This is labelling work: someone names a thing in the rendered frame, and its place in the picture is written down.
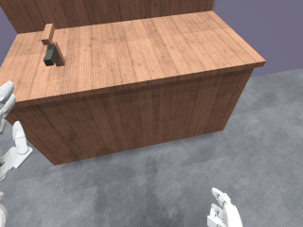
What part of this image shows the right robot hand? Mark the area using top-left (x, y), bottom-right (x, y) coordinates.
top-left (207, 187), bottom-right (243, 227)

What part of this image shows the counter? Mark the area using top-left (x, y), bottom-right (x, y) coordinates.
top-left (0, 0), bottom-right (266, 166)

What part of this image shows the left robot hand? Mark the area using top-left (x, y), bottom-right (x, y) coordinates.
top-left (0, 81), bottom-right (33, 182)

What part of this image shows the tap lever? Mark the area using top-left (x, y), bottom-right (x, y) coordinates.
top-left (43, 44), bottom-right (57, 66)

